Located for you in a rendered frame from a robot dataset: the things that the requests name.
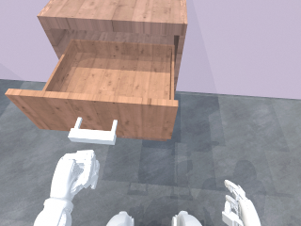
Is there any robot left hand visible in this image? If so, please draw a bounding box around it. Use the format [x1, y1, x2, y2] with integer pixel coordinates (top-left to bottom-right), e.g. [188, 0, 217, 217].
[50, 150, 100, 202]

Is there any robot right hand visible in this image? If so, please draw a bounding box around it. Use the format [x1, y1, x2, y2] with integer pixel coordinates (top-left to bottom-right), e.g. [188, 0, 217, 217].
[222, 180, 261, 226]

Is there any left robot forearm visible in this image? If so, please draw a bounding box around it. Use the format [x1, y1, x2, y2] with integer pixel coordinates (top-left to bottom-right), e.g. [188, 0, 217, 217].
[34, 198, 74, 226]

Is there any drawer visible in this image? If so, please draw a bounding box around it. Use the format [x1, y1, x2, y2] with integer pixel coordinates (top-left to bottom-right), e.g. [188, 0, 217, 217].
[5, 39, 179, 139]

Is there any cabinet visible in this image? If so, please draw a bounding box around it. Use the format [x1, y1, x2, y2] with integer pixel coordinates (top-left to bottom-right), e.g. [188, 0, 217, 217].
[37, 0, 188, 141]

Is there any handle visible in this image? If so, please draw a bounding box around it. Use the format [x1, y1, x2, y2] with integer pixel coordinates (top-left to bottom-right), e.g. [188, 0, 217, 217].
[68, 117, 118, 145]

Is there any robot left shin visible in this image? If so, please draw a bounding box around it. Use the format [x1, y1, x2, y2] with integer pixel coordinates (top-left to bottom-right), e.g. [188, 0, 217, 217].
[119, 211, 128, 215]

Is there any right robot thigh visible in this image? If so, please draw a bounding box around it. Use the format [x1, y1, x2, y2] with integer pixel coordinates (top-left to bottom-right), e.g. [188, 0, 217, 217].
[171, 214, 202, 226]

